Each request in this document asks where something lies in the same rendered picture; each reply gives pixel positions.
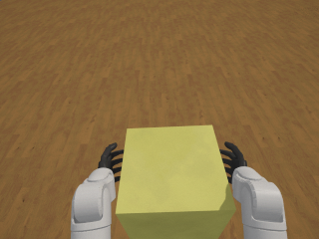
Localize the carton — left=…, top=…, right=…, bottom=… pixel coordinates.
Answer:
left=115, top=124, right=236, bottom=239

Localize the robot left hand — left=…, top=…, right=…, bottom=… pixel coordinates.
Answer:
left=98, top=142, right=124, bottom=182

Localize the robot right hand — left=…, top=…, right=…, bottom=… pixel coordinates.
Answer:
left=219, top=141, right=247, bottom=184

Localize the robot right forearm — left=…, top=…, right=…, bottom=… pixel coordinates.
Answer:
left=231, top=166, right=288, bottom=239

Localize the robot left forearm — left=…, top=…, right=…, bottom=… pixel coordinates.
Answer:
left=71, top=167, right=117, bottom=239

